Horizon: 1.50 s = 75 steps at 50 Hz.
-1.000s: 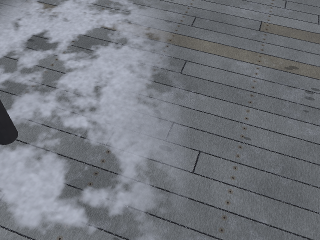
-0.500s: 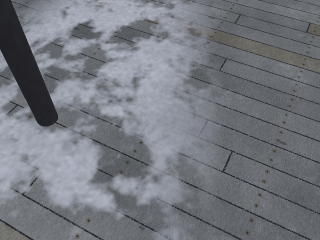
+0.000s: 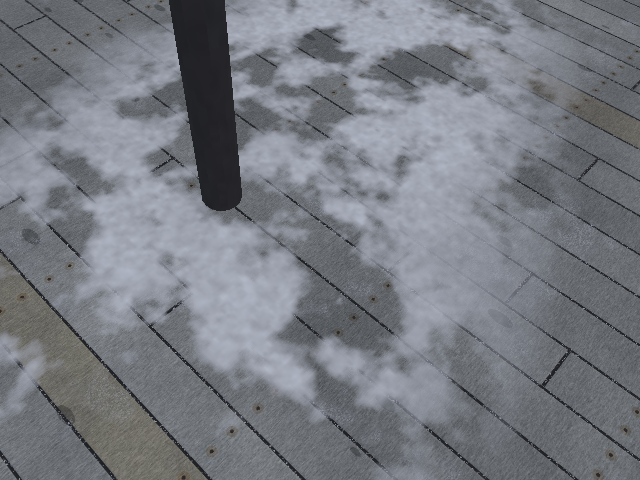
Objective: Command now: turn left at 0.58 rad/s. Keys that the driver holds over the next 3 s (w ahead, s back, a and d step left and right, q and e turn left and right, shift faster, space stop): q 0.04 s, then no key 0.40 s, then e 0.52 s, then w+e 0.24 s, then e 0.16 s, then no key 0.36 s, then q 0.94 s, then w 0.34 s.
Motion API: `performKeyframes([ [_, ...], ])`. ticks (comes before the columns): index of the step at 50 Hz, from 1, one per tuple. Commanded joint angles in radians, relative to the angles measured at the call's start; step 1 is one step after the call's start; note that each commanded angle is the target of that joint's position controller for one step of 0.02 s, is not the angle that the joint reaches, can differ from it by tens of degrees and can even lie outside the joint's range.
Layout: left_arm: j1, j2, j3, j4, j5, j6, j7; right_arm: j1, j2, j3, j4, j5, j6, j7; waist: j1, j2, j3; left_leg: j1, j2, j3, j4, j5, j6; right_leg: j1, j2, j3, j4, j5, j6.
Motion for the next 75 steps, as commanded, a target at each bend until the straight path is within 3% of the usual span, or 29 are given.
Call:
performKeyframes([
  [1, -0.032, 0.096, 0.021, -0.079, -0.007, -0.031, -0.011, -0.022, -0.182, -0.053, -0.082, 0.003, -0.002, 0.001, -0.007, 0.152, -0.109, 0.143, 0.259, -0.348, -0.112, 0.152, 0.159, -0.004, 0.019, -0.003, -0.076, -0.025, -0.010],
  [5, 0.057, 0.097, 0.022, -0.053, -0.004, -0.046, -0.031, -0.058, -0.155, -0.042, -0.101, 0.018, 0.013, -0.005, 0.045, 0.144, -0.145, 0.138, 0.211, -0.334, -0.020, 0.263, 0.099, 0.195, 0.005, -0.039, -0.379, 0.179, -0.052],
  [6, 0.064, 0.128, 0.028, -0.055, 0.009, -0.045, -0.031, -0.025, -0.125, -0.032, -0.100, 0.014, 0.013, -0.007, 0.032, 0.091, -0.159, 0.070, 0.168, -0.291, 0.036, 0.133, 0.049, 0.298, -0.087, 0.028, -0.420, 0.286, -0.087],
  [7, 0.035, 0.176, 0.030, -0.080, 0.025, -0.037, -0.026, 0.037, -0.071, -0.015, -0.093, -0.007, 0.008, -0.003, -0.019, -0.128, -0.166, -0.041, 0.049, -0.141, 0.227, -0.205, -0.011, 0.378, -0.277, 0.217, -0.448, 0.473, -0.169],
  [8, 0.039, 0.198, 0.032, -0.069, 0.053, -0.033, -0.030, 0.003, -0.128, -0.035, -0.122, 0.002, -0.001, -0.004, -0.013, -0.285, -0.097, -0.192, -0.040, -0.011, 0.392, -0.470, -0.061, 0.309, -0.394, 0.390, -0.455, 0.577, -0.342],
  [9, 0.021, 0.155, 0.022, -0.085, 0.036, -0.036, -0.029, 0.024, -0.194, -0.055, -0.101, -0.009, -0.007, -0.006, -0.001, -0.184, -0.091, -0.212, 0.011, -0.028, 0.563, -0.454, -0.101, 0.296, -0.405, 0.373, -0.449, 0.542, -0.385],
  [11, -0.019, 0.117, 0.008, -0.088, 0.012, -0.034, -0.025, 0.039, -0.169, -0.059, -0.058, 0.000, 0.004, -0.008, -0.013, -0.104, -0.077, -0.228, 0.021, -0.025, 0.657, -0.352, -0.139, 0.305, -0.291, 0.218, -0.416, 0.476, -0.308],
  [17, -0.001, 0.107, -0.005, -0.062, 0.009, -0.008, -0.024, -0.035, -0.037, -0.005, -0.080, 0.000, 0.008, 0.004, 0.035, -0.182, -0.100, -0.063, 0.095, 0.115, 0.308, -0.281, -0.176, 0.321, -0.205, 0.069, -0.380, 0.589, -0.291],
  [21, 0.035, 0.117, -0.011, -0.041, -0.010, 0.002, -0.030, 0.022, -0.060, -0.013, -0.043, 0.002, 0.003, 0.007, 0.015, -0.168, -0.096, 0.137, 0.081, 0.167, -0.120, 0.013, -0.133, 0.285, -0.200, 0.081, -0.345, 0.531, -0.259],
  [22, 0.075, 0.101, -0.019, -0.028, -0.007, -0.009, -0.033, 0.022, -0.088, -0.015, -0.048, -0.008, 0.002, 0.003, 0.025, -0.131, -0.106, 0.237, 0.118, 0.108, -0.156, 0.127, -0.104, 0.229, -0.188, 0.078, -0.346, 0.458, -0.204],
  [24, 0.127, 0.024, -0.045, -0.020, 0.022, -0.035, -0.048, 0.010, -0.134, -0.017, -0.036, -0.032, 0.003, -0.003, 0.093, 0.159, -0.154, 0.249, 0.270, -0.006, -0.054, 0.293, 0.004, 0.189, -0.075, -0.045, -0.328, 0.116, -0.085],
  [25, 0.065, 0.068, -0.042, -0.014, 0.024, -0.032, -0.047, -0.021, -0.075, -0.007, -0.055, -0.031, -0.004, 0.008, 0.046, 0.111, -0.119, 0.200, 0.231, 0.015, -0.069, 0.143, 0.014, 0.214, -0.068, -0.049, -0.312, 0.128, -0.051],
  [27, -0.005, 0.103, -0.028, -0.031, 0.002, -0.022, -0.039, 0.004, -0.118, -0.021, -0.048, -0.036, -0.013, 0.003, 0.013, 0.098, -0.058, 0.186, 0.207, 0.030, -0.080, 0.050, -0.006, 0.135, -0.040, -0.057, -0.245, 0.181, -0.050],
  [34, 0.017, 0.099, -0.002, -0.067, -0.017, 0.017, -0.038, 0.035, -0.133, -0.033, -0.065, -0.026, -0.020, -0.031, -0.009, 0.176, -0.019, 0.178, 0.482, -0.117, -0.130, 0.390, 0.189, -0.100, -0.058, -0.077, 0.253, -0.281, -0.044],
  [39, 0.049, 0.077, -0.008, -0.080, -0.020, 0.040, -0.059, -0.066, -0.148, -0.047, -0.071, -0.004, -0.014, -0.022, 0.017, 0.136, -0.062, 0.166, 0.408, 0.079, -0.080, 0.454, 0.132, 0.021, -0.074, -0.150, 0.082, -0.106, -0.035],
  [42, 0.124, 0.094, 0.007, -0.080, -0.020, 0.041, -0.075, -0.068, -0.145, -0.048, -0.058, 0.022, -0.006, -0.021, 0.054, 0.126, -0.105, 0.146, 0.380, 0.154, 0.045, 0.346, 0.068, 0.184, -0.016, -0.215, -0.189, 0.105, -0.077],
  [43, 0.153, 0.128, 0.022, -0.079, -0.010, 0.039, -0.065, -0.003, -0.116, -0.041, -0.034, 0.019, -0.011, -0.016, 0.055, 0.038, -0.112, 0.076, 0.325, 0.220, 0.177, 0.188, 0.003, 0.288, -0.008, -0.153, -0.305, 0.248, -0.110],
  [44, 0.171, 0.265, 0.054, -0.108, -0.008, 0.034, -0.044, 0.020, -0.054, -0.021, -0.057, -0.032, -0.015, -0.013, 0.028, -0.256, -0.109, -0.196, 0.206, 0.306, 0.488, -0.278, -0.110, 0.445, -0.256, 0.227, -0.376, 0.628, -0.216],
  [45, 0.184, 0.294, 0.047, -0.135, 0.031, 0.011, -0.057, -0.081, -0.056, -0.017, -0.108, -0.030, -0.019, -0.021, 0.074, -0.278, -0.161, -0.318, 0.082, 0.150, 0.688, -0.544, -0.135, 0.394, -0.430, 0.498, -0.414, 0.732, -0.433],
  [46, 0.170, 0.255, 0.037, -0.141, 0.037, -0.012, -0.067, -0.102, -0.100, -0.029, -0.104, -0.009, -0.017, -0.025, 0.087, -0.153, -0.153, -0.346, 0.107, 0.082, 0.780, -0.509, -0.130, 0.396, -0.403, 0.444, -0.426, 0.646, -0.452],
  [49, 0.091, 0.186, 0.019, -0.137, -0.015, -0.016, -0.046, -0.069, -0.134, -0.048, -0.066, -0.015, -0.016, -0.034, 0.034, -0.071, -0.105, -0.348, 0.158, 0.070, 0.690, -0.263, -0.119, 0.363, -0.257, 0.268, -0.426, 0.355, -0.320],
  [53, 0.135, 0.157, 0.005, -0.148, -0.010, -0.016, -0.023, -0.085, -0.107, -0.045, -0.062, 0.001, -0.045, -0.001, 0.050, -0.119, -0.072, -0.359, 0.139, 0.087, 0.551, -0.089, -0.125, 0.368, -0.207, 0.311, -0.557, -0.132, -0.317],
  [63, 0.180, 0.194, 0.024, -0.131, -0.009, -0.015, -0.014, -0.193, -0.074, -0.031, -0.068, 0.001, -0.120, 0.023, 0.086, -0.127, -0.003, -0.227, 0.086, 0.077, 0.119, -0.018, -0.146, 0.289, -0.153, 0.317, -0.504, 0.052, -0.319],
  [68, 0.117, 0.180, 0.027, -0.159, -0.022, 0.017, -0.013, -0.119, -0.108, -0.043, -0.058, 0.003, -0.127, 0.031, 0.023, -0.149, -0.075, -0.019, 0.053, 0.081, -0.011, 0.010, -0.118, 0.265, -0.121, 0.386, -0.355, 0.324, -0.268],
  [70, 0.100, 0.115, 0.006, -0.175, -0.016, 0.018, -0.005, -0.051, -0.134, -0.049, -0.044, -0.016, -0.127, 0.024, -0.009, -0.095, -0.133, 0.178, 0.163, 0.042, -0.126, 0.219, -0.063, 0.208, -0.065, 0.331, -0.218, 0.248, -0.191],
  [71, 0.163, 0.045, -0.017, -0.175, 0.013, 0.016, -0.005, -0.019, -0.176, -0.049, -0.058, -0.036, -0.120, 0.017, 0.017, 0.105, -0.214, 0.334, 0.360, -0.157, -0.130, 0.409, 0.015, 0.111, 0.037, 0.199, 0.012, -0.071, -0.130],
  [72, 0.220, 0.074, -0.010, -0.200, -0.005, 0.018, 0.001, 0.007, -0.203, -0.053, -0.026, -0.051, -0.104, 0.021, 0.065, 0.298, -0.188, 0.369, 0.496, -0.422, -0.150, 0.410, 0.176, -0.097, 0.125, 0.099, 0.166, -0.390, -0.086],
  [73, 0.266, 0.153, 0.010, -0.162, 0.000, 0.021, 0.005, -0.022, -0.139, -0.039, -0.037, -0.019, -0.100, 0.026, 0.063, 0.212, -0.141, 0.322, 0.507, -0.418, -0.155, 0.323, 0.211, -0.137, 0.052, 0.092, 0.308, -0.354, -0.041],
  [75, 0.215, 0.174, 0.024, -0.128, -0.003, 0.036, 0.008, -0.060, -0.085, -0.016, -0.046, -0.017, -0.091, 0.027, 0.047, 0.112, -0.104, 0.259, 0.388, -0.212, -0.133, 0.287, 0.144, -0.137, 0.027, 0.068, 0.375, -0.241, -0.001],
])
